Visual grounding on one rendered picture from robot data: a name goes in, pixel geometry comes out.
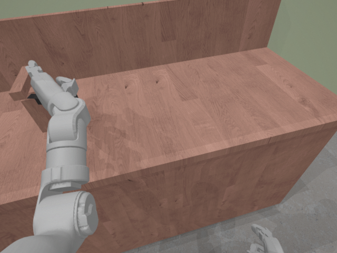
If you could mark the robot left hand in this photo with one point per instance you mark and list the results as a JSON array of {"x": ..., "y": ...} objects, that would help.
[{"x": 44, "y": 85}]

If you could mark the robot right hand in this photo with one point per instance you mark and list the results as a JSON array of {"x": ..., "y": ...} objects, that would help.
[{"x": 271, "y": 244}]

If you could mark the left robot forearm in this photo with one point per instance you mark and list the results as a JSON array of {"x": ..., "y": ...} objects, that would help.
[{"x": 66, "y": 147}]

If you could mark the robot left upper arm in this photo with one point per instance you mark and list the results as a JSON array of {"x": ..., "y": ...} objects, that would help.
[{"x": 62, "y": 222}]

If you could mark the counter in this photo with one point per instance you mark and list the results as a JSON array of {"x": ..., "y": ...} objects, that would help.
[{"x": 193, "y": 119}]

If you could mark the tap lever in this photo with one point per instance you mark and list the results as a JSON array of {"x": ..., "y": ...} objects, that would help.
[{"x": 34, "y": 96}]

